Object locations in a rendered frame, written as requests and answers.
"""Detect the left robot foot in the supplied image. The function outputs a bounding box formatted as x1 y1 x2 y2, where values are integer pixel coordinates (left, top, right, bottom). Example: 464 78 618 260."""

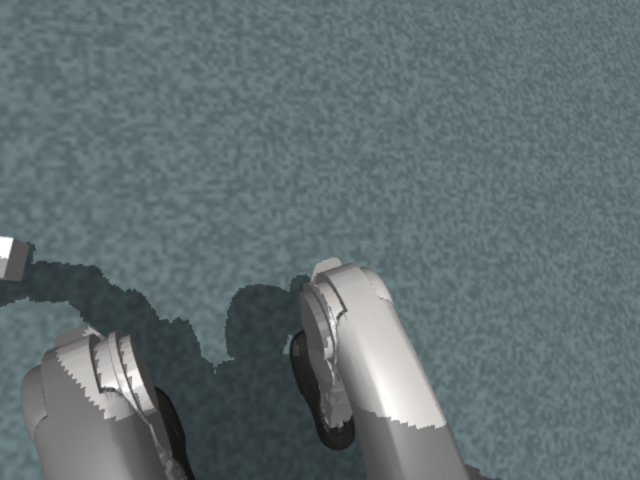
154 387 196 480

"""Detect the right robot foot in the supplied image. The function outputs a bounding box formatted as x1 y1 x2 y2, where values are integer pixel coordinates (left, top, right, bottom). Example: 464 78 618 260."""
290 330 355 451

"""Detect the right robot hand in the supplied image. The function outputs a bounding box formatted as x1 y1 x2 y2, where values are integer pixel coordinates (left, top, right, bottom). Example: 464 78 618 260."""
465 464 502 480

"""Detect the cube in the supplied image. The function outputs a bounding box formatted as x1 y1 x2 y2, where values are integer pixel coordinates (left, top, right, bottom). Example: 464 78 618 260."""
0 237 30 281

